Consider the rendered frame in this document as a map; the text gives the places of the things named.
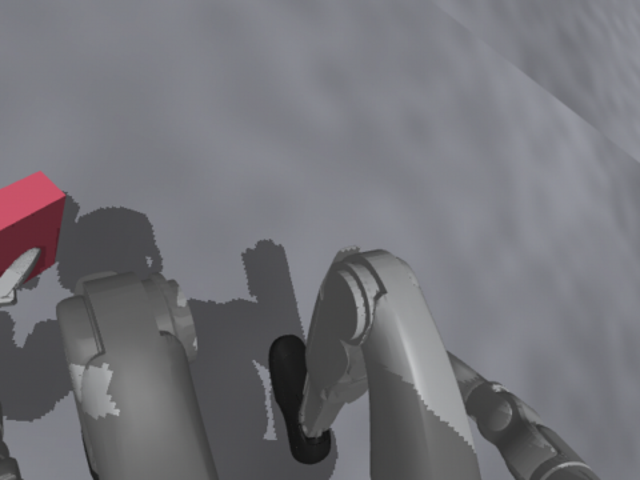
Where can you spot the right robot arm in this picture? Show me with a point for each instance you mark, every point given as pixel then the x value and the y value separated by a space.
pixel 531 451

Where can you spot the left robot foot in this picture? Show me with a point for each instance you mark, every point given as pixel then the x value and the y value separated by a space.
pixel 93 474

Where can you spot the left robot arm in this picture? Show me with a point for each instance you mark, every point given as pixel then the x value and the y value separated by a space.
pixel 9 469

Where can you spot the right robot foot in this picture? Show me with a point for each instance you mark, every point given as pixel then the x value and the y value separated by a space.
pixel 288 372

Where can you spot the right robot hand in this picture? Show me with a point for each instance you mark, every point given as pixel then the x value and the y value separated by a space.
pixel 467 378

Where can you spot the left robot hand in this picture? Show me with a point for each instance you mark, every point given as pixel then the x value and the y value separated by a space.
pixel 16 275

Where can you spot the carton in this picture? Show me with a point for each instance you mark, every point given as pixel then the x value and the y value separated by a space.
pixel 31 211

